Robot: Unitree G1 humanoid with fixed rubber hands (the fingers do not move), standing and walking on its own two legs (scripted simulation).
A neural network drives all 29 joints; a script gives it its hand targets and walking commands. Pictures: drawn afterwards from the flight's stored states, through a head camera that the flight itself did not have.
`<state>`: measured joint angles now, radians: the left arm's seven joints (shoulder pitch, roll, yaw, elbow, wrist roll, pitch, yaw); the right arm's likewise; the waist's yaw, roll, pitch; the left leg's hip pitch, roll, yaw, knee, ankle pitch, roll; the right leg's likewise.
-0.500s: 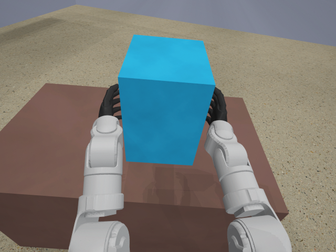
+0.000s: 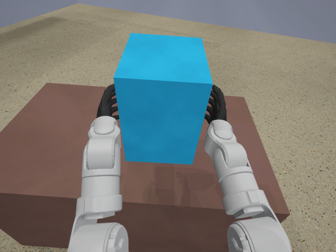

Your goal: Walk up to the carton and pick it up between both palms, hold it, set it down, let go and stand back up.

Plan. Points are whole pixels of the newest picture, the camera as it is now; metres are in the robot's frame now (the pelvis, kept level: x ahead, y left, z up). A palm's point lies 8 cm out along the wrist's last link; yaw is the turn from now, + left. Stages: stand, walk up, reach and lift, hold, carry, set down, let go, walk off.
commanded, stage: hold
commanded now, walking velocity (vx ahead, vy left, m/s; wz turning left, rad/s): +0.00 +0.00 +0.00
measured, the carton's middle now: (162, 101) +0.41 +0.01 +0.19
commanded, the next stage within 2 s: none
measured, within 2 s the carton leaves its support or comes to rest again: neither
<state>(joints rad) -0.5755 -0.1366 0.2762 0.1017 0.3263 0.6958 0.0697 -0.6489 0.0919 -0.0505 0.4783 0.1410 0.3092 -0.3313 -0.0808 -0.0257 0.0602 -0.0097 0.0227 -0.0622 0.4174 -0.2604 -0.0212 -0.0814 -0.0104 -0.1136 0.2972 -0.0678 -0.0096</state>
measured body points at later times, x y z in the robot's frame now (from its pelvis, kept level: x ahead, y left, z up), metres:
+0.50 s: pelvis +0.00 +0.01 +0.00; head -0.03 +0.03 +0.45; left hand +0.38 +0.13 +0.18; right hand +0.37 -0.13 +0.17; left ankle -0.01 +0.13 -0.74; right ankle +0.07 -0.12 -0.74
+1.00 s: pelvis +0.00 +0.00 +0.00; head -0.04 +0.02 +0.45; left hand +0.37 +0.13 +0.18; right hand +0.37 -0.12 +0.17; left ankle -0.01 +0.13 -0.74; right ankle +0.07 -0.12 -0.74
